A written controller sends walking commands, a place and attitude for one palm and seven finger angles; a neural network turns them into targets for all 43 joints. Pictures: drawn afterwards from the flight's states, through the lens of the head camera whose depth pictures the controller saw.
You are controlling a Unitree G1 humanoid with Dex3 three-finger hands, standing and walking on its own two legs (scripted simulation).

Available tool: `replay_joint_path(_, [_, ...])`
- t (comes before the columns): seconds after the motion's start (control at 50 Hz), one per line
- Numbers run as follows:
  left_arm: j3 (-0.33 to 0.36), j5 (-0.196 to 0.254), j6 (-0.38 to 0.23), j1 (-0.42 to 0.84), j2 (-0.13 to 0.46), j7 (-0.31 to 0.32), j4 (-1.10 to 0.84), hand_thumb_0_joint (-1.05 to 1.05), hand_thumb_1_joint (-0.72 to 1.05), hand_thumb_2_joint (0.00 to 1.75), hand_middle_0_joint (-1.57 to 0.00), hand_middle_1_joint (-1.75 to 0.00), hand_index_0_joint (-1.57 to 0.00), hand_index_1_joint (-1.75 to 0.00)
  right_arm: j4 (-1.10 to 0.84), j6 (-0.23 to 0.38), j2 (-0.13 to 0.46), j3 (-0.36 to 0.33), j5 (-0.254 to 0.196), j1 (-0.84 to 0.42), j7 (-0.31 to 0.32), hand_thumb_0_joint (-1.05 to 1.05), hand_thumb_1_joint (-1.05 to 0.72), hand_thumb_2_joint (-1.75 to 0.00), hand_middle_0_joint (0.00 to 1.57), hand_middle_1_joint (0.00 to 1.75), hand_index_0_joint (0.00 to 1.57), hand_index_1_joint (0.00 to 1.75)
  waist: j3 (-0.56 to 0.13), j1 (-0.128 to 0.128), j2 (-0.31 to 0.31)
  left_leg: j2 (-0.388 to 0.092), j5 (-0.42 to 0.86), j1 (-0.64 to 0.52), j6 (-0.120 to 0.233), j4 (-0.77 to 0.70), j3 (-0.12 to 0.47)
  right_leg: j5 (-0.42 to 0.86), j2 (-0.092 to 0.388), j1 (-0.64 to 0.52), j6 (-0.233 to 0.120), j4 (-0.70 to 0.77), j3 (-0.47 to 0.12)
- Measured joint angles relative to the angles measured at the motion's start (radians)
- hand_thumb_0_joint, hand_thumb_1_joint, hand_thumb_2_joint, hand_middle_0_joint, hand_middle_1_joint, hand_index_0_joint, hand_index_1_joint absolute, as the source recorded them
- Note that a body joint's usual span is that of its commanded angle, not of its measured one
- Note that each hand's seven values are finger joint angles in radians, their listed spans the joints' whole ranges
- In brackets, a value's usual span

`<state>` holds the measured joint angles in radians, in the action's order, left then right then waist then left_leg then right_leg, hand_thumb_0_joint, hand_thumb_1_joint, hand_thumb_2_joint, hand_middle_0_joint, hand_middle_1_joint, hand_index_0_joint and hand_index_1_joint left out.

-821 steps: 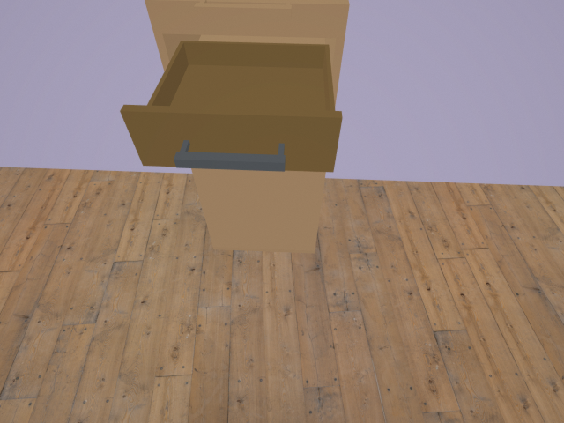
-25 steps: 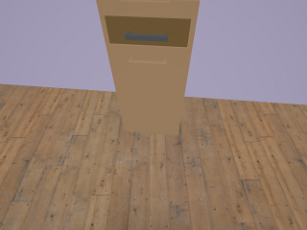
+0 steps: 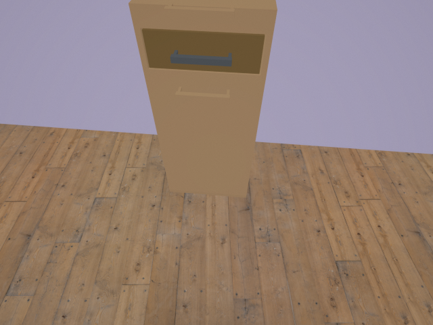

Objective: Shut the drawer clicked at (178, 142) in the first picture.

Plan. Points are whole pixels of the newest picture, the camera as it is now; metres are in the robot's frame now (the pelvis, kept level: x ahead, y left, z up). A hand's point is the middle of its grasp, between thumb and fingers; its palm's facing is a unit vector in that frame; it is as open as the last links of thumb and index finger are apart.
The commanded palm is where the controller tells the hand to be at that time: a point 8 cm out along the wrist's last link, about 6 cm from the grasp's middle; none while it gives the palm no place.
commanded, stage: look to check the result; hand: left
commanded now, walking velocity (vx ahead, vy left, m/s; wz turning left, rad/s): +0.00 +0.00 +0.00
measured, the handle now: (202, 57) +0.87 +0.10 +0.06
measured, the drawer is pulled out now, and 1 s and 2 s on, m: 0.00 0.00 0.00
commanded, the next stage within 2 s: stand and wait in 0.50 s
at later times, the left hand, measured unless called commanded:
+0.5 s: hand out of the picture +0.01 +0.16 -0.17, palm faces +0.03 -0.98 -0.19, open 7.4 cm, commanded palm none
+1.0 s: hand out of the picture +0.04 +0.16 -0.17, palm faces +0.02 -0.98 -0.21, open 7.4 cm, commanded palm none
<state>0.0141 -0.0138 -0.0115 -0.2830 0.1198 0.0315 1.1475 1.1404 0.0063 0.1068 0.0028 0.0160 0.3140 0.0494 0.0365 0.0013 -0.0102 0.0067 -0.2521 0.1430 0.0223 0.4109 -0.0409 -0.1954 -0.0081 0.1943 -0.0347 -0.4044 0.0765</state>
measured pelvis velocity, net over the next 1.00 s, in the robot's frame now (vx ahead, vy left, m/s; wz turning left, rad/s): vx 0.01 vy -0.02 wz -0.01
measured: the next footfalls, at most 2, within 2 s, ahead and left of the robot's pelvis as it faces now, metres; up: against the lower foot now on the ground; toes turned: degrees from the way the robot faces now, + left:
none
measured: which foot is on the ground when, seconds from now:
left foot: down 0.00-1.00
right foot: down 0.00-1.00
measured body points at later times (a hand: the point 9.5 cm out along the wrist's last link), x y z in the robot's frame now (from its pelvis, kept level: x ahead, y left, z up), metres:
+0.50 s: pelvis +0.01 -0.01 +0.00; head +0.03 -0.01 +0.45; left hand +0.01 +0.21 -0.16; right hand +0.00 -0.22 -0.16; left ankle -0.02 +0.10 -0.74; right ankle +0.02 -0.10 -0.74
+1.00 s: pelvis +0.01 -0.02 +0.00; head +0.03 -0.02 +0.45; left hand +0.04 +0.22 -0.15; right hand +0.01 -0.25 -0.16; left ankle -0.02 +0.10 -0.74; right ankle +0.02 -0.10 -0.74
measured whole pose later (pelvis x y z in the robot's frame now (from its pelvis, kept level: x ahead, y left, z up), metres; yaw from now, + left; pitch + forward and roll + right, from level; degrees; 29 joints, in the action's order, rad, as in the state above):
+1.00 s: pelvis +0.01 -0.02 +0.00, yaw +0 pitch -1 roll +0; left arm 0.02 -0.01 -0.02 -0.22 0.16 0.02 1.14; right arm 1.15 0.01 0.17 0.00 0.02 0.26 0.05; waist 0.04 0.01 -0.01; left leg -0.02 -0.25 0.09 0.00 0.36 -0.04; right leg -0.20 -0.03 0.14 -0.06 -0.36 0.08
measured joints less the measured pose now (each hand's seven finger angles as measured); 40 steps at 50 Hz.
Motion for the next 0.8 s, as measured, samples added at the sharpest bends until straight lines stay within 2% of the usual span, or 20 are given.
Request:
replay_joint_path(0.24, [-0.001, 0.0, -0.002, 0.0, -0.001, 0.0, 0.009, 0.01, 0.91, 0.9, -0.19, -0.29, -0.2, -0.3, 0.005, 0.002, 0.014, 0.0, 0.0, -0.021, 0.003, 0.0, -0.9, -0.9, 0.2, 0.3, 0.19, 0.29, 0.002, 0.0, -0.002, -0.005, -0.007, -0.025, -0.005, -0.016, -0.002, -0.009, -0.006, -0.02, -0.003, 0.009, -0.003])
replay_joint_path(0.8, [0.004, 0.002, -0.009, 0.051, 0.037, -0.007, -0.006, 0.0, 0.91, 0.9, -0.19, -0.29, -0.2, -0.3, 0.011, 0.003, 0.054, -0.002, 0.002, -0.048, 0.001, 0.0, -0.9, -0.9, 0.2, 0.3, 0.19, 0.29, 0.005, 0.005, -0.003, -0.017, -0.001, -0.053, -0.019, -0.046, 0.0, -0.007, -0.02, -0.046, -0.016, 0.034, 0.0])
